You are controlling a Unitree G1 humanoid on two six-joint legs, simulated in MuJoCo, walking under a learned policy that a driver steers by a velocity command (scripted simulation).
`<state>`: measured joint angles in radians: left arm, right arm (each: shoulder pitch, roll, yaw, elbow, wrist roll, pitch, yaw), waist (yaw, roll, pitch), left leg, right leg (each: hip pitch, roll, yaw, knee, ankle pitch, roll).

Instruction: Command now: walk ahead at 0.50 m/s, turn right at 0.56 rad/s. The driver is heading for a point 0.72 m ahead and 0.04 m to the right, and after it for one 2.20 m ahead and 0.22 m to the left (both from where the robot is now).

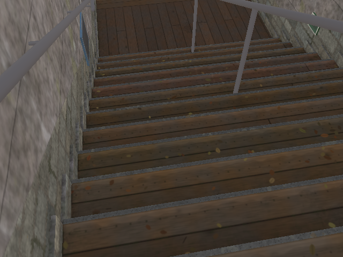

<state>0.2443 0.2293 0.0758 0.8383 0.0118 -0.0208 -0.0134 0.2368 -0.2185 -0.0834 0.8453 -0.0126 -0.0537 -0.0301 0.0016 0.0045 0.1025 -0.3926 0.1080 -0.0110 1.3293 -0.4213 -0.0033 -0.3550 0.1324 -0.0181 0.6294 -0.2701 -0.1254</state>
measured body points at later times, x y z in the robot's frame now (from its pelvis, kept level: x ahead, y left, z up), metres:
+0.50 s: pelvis +0.29 -0.03 -0.11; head +0.28 -0.03 +0.34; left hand +0.33 +0.24 -0.24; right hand +0.41 -0.30 -0.20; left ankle +0.33 +0.02 -0.86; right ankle +0.06 -0.05 -0.65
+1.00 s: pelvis +0.54 -0.14 -0.25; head +0.56 -0.15 +0.20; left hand +0.84 -0.03 -0.34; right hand +0.33 -0.30 -0.38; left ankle +0.33 +0.03 -0.86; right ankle +0.64 -0.27 -0.99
